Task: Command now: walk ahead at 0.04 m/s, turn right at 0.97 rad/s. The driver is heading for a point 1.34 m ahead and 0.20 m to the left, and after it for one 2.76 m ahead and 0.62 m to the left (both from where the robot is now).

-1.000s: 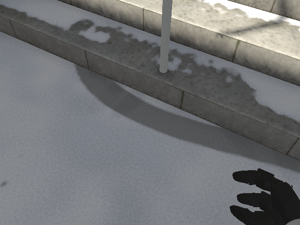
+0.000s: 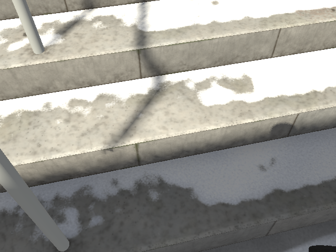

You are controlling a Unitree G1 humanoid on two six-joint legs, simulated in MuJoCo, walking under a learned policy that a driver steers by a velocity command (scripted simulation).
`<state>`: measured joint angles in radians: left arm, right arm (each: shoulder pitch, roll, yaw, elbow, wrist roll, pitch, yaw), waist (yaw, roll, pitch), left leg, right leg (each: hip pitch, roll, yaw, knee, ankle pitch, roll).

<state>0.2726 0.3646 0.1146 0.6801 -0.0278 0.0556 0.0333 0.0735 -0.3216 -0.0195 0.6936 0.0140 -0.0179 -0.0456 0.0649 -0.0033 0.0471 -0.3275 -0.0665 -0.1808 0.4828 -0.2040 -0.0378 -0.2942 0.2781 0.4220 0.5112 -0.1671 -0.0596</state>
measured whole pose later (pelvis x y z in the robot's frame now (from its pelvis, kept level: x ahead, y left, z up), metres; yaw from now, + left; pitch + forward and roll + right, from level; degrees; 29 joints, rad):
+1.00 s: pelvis +0.15 +0.10 +0.00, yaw +20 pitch +2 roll -3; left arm 0.15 0.29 0.03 0.63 0.02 -0.03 0.03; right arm 0.24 -0.31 -0.06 0.63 0.01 0.02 -0.02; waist -0.02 -0.03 0.08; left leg -0.33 -0.09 -0.06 0.56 -0.26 0.10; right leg -0.66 -0.03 0.03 1.45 -0.41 0.10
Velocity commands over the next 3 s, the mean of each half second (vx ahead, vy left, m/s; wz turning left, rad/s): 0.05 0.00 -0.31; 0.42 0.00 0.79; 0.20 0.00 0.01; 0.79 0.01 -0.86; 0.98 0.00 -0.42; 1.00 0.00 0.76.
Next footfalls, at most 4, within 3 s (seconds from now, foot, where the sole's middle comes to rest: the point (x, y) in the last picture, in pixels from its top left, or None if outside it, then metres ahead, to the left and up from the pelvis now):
0.42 right None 0.02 -0.12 -0.77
0.84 left None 0.18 0.16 -0.77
1.48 right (155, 217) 0.53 0.12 -0.62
1.84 left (90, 215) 0.52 0.35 -0.62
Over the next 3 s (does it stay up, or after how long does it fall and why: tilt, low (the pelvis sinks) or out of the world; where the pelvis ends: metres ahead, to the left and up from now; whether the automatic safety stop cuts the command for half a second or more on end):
stays up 0.85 -0.09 0.20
